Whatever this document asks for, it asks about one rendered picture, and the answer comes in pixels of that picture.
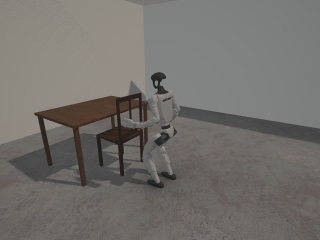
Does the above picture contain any chair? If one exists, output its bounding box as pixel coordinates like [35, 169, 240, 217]
[96, 93, 144, 176]

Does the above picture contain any robot right thigh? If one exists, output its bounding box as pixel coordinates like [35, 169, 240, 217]
[156, 127, 177, 155]

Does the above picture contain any robot left upper arm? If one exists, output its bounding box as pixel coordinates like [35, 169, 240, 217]
[147, 95, 160, 124]

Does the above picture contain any left robot hand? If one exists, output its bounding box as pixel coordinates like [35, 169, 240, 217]
[121, 118, 143, 129]

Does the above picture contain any robot left forearm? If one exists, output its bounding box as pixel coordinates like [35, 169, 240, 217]
[133, 117, 157, 129]

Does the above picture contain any table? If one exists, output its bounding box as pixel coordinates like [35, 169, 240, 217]
[34, 96, 148, 187]

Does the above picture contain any robot left shin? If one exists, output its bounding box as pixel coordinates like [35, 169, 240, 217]
[142, 155, 160, 183]

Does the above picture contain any robot right upper arm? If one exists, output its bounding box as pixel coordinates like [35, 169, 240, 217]
[168, 90, 180, 114]

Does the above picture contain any robot right forearm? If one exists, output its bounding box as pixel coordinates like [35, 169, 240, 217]
[168, 112, 179, 123]

